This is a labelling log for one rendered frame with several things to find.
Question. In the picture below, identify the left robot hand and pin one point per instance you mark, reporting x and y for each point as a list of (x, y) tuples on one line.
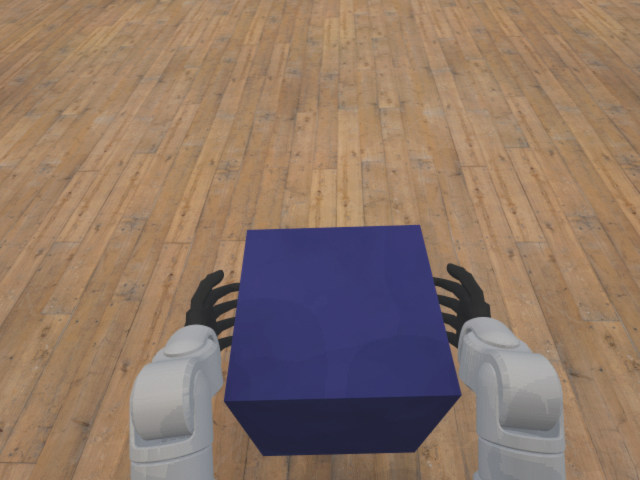
[(202, 311)]

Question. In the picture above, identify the robot right forearm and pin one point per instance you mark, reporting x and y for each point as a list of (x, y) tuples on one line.
[(519, 404)]

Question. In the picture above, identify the right robot hand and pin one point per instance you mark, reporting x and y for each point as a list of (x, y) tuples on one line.
[(471, 303)]

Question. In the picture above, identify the carton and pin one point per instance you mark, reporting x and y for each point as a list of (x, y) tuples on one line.
[(339, 344)]

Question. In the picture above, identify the robot left forearm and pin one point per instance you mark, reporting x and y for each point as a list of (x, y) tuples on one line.
[(170, 408)]

